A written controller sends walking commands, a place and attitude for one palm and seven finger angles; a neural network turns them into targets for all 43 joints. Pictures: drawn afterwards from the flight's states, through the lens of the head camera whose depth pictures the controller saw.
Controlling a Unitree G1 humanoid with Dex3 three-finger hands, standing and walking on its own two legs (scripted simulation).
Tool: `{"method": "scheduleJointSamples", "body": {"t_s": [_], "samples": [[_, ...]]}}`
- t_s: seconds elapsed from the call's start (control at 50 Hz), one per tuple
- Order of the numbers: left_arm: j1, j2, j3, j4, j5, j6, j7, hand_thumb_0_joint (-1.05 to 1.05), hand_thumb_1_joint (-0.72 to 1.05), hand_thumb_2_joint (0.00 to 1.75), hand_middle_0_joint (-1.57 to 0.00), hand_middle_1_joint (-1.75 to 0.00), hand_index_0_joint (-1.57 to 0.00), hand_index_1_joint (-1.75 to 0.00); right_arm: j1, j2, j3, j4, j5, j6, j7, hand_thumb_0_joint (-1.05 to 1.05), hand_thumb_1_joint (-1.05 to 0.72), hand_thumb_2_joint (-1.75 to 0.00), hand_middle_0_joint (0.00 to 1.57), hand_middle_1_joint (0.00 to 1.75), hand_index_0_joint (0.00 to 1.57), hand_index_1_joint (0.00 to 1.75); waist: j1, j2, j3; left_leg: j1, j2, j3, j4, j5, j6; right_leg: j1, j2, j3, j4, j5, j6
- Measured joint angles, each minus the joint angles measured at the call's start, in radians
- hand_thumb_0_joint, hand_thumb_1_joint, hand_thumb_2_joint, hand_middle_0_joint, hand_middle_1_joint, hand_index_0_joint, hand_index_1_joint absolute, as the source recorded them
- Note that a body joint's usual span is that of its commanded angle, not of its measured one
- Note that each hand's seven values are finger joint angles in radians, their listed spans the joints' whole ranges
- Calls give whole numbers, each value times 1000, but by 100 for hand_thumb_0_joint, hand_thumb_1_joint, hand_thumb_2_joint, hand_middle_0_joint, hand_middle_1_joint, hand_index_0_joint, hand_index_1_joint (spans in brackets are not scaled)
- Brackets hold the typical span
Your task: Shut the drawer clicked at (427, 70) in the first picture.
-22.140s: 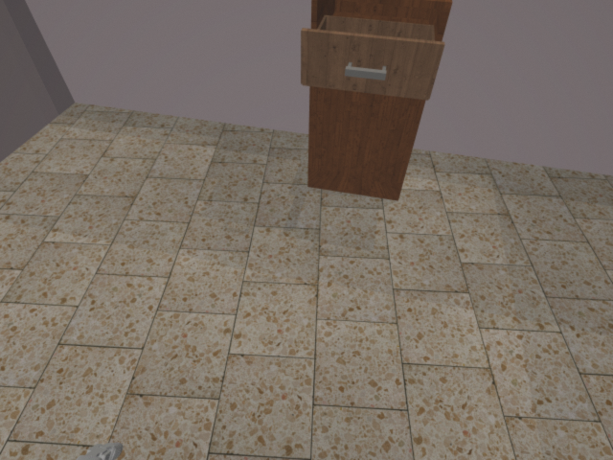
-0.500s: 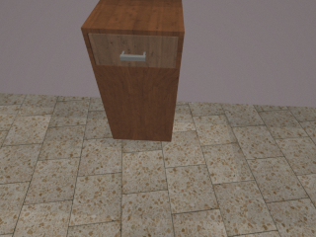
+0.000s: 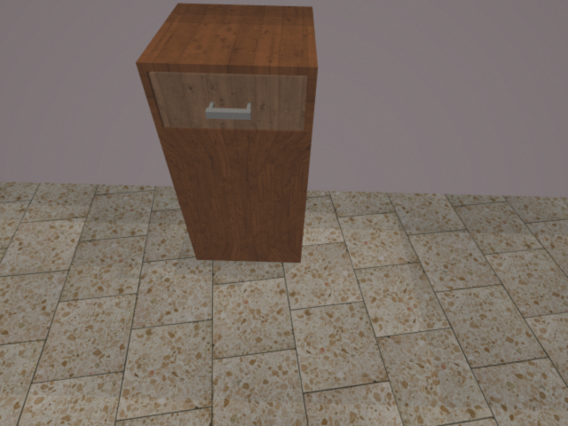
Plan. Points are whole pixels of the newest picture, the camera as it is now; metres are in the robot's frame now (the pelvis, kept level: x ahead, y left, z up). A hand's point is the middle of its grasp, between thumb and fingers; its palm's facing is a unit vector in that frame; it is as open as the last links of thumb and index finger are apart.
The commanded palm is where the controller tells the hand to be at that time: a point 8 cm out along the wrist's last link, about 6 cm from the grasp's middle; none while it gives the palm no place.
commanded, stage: look to check the result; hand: left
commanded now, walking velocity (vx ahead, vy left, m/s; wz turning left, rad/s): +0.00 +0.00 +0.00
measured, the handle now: (229, 109) +0.86 +0.19 -0.02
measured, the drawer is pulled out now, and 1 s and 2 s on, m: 0.00 0.00 0.00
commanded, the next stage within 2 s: stand and wait in 0.58 s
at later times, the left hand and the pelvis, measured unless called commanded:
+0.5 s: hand out of the picture -0.02 +0.14 -0.18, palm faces +0.05 -0.98 -0.17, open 7.3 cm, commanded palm none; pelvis +0.01 -0.01 +0.00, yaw +0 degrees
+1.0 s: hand out of the picture +0.01 +0.14 -0.17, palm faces +0.05 -0.98 -0.19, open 7.3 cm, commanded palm none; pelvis +0.02 -0.03 +0.00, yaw +0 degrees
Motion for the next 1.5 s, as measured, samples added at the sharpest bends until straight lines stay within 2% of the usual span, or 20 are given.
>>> {"method": "scheduleJointSamples", "body": {"t_s": [0.74,1.5], "samples": [[-24,13,1,3,-3,-8,0,0,91,90,-20,-30,-20,-30,-58,-21,3,5,3,-6,-5,1,-91,-90,20,30,19,30,8,2,20,30,19,-12,-15,-17,-27,38,22,-9,-29,-13,-24],[-13,18,1,7,-5,-9,0,0,91,90,-20,-30,-20,-30,-56,-31,5,12,2,0,-8,1,-91,-90,20,30,19,30,9,4,20,55,42,-16,-26,-27,-52,66,45,-10,-52,-16,-46]]}}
